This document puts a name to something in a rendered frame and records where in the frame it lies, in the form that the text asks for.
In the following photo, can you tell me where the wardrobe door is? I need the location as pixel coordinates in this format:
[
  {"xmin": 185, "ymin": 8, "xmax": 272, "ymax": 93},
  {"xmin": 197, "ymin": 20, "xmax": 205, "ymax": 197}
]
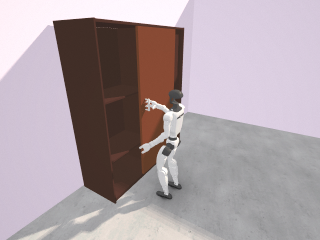
[
  {"xmin": 174, "ymin": 29, "xmax": 181, "ymax": 102},
  {"xmin": 135, "ymin": 26, "xmax": 176, "ymax": 174}
]

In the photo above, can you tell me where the robot left hand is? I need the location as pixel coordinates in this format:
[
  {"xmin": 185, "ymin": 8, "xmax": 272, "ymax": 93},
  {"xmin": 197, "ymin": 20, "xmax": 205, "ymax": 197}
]
[{"xmin": 139, "ymin": 143, "xmax": 151, "ymax": 154}]

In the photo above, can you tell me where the left robot upper arm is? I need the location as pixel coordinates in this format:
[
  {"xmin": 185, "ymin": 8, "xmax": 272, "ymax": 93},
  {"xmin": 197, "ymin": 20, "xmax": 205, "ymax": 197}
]
[{"xmin": 161, "ymin": 112, "xmax": 173, "ymax": 139}]

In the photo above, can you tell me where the robot right hand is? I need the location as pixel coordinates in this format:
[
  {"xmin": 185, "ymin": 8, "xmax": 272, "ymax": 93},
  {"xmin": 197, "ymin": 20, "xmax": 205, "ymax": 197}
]
[{"xmin": 145, "ymin": 100, "xmax": 158, "ymax": 109}]

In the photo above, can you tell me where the robot left forearm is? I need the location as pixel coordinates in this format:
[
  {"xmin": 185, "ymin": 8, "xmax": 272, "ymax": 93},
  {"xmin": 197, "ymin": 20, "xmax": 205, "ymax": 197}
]
[{"xmin": 148, "ymin": 133, "xmax": 166, "ymax": 148}]

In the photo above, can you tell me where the robot right forearm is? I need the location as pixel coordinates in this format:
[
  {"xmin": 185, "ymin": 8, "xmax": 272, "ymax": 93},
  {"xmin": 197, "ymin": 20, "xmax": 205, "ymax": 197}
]
[{"xmin": 156, "ymin": 103, "xmax": 169, "ymax": 113}]

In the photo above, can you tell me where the robot left foot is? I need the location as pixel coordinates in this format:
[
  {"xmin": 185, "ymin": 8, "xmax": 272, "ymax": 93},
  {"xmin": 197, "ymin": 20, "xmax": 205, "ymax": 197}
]
[{"xmin": 156, "ymin": 191, "xmax": 172, "ymax": 200}]

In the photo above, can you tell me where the robot left thigh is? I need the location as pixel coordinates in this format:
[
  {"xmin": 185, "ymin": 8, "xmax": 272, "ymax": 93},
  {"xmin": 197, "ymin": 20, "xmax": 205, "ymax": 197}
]
[{"xmin": 156, "ymin": 144, "xmax": 172, "ymax": 176}]

